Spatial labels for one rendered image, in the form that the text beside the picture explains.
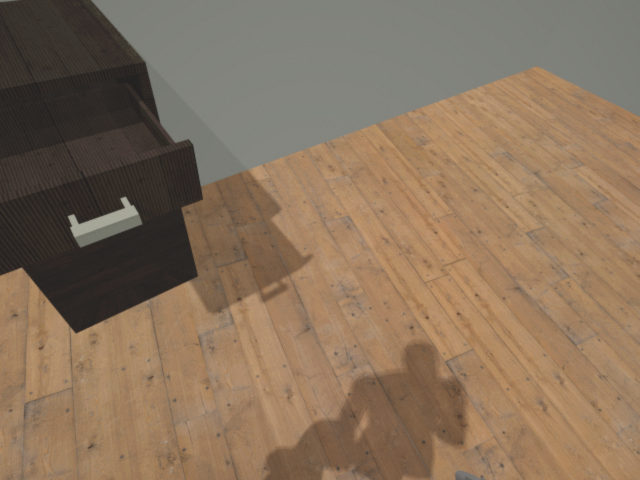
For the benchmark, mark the cabinet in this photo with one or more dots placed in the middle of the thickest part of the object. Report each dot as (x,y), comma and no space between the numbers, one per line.
(53,48)

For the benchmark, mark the drawer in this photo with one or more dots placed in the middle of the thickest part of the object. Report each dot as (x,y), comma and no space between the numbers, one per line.
(79,154)

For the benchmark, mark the handle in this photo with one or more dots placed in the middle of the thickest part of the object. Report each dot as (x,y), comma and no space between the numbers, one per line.
(105,226)

